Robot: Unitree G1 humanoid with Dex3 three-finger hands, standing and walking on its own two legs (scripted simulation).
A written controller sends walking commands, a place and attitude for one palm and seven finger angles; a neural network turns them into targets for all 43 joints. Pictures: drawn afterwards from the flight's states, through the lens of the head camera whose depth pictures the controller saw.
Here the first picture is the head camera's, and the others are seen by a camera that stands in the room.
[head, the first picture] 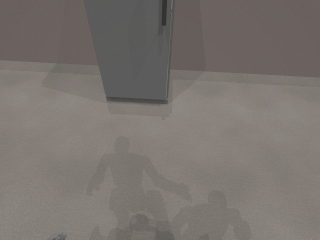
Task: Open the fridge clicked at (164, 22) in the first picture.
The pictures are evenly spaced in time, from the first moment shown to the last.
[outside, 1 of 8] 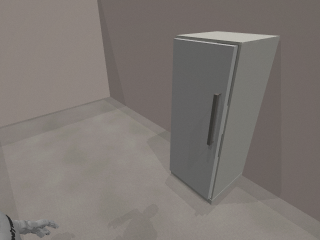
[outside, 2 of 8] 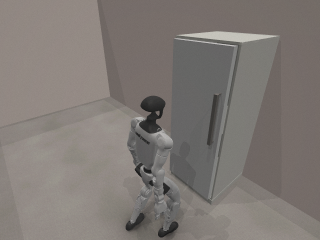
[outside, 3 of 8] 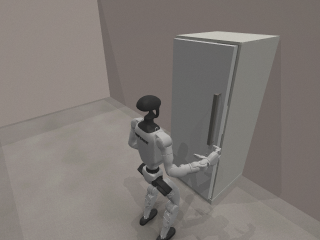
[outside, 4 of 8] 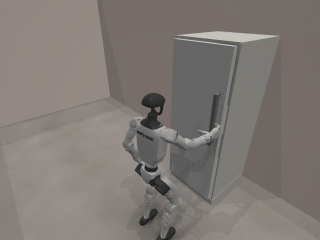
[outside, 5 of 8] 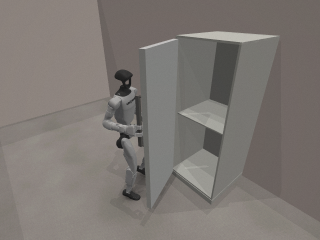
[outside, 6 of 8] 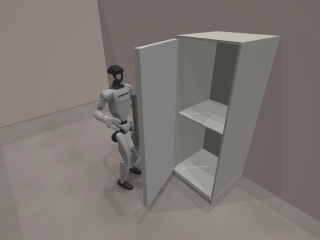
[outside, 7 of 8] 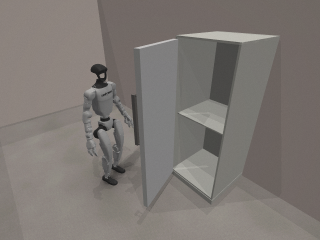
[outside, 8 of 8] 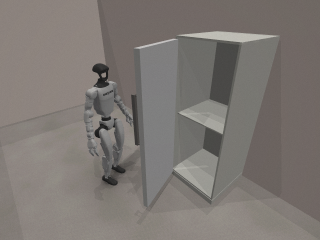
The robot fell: no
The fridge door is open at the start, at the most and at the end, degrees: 0 75 70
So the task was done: yes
